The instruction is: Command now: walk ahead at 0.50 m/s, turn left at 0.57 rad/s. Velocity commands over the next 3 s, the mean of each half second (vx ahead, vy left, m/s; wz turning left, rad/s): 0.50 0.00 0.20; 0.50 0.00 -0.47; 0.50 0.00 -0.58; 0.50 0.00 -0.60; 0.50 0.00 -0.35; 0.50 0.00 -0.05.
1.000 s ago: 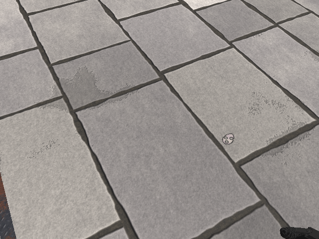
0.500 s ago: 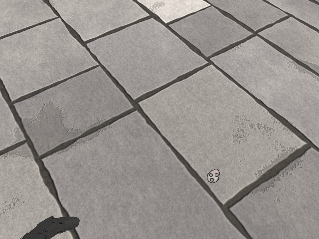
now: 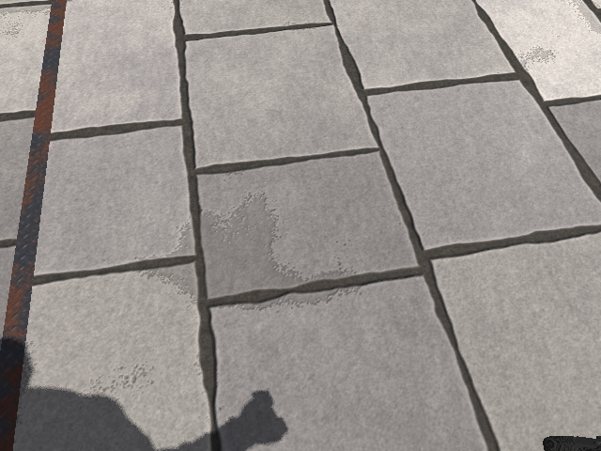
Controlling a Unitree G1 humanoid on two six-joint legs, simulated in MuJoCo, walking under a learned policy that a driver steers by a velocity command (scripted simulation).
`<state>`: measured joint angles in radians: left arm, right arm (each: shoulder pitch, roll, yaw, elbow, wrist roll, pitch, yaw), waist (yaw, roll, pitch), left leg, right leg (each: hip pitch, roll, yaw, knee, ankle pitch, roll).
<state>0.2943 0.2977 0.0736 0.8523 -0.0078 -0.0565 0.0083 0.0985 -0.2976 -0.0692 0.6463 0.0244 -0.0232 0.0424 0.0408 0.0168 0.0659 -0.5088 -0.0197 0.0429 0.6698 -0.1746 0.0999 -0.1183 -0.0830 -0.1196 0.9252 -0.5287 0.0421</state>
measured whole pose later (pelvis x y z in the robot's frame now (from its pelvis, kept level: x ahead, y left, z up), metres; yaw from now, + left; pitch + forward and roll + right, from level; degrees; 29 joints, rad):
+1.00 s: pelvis +0.59 -0.02 +0.01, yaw -13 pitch +3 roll +1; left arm 0.40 0.31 0.07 0.78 -0.02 -0.02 0.02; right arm 0.04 -0.27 -0.04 0.64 -0.01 -0.13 0.01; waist 0.08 -0.02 0.01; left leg -0.45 -0.05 -0.04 0.49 -0.08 0.01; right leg -0.12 0.11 0.25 0.69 -0.50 -0.06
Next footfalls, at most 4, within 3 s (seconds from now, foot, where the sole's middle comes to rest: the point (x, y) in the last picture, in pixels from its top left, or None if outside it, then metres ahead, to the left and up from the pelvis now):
0.48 right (371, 439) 0.46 -0.11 -0.75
0.96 left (295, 311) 0.76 0.07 -0.75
1.48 right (436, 262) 0.92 -0.29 -0.75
1.96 left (429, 166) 1.26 -0.30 -0.75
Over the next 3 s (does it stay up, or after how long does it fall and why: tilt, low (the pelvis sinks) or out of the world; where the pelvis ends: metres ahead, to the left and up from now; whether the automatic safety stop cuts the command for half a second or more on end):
stays up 1.38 -0.73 0.01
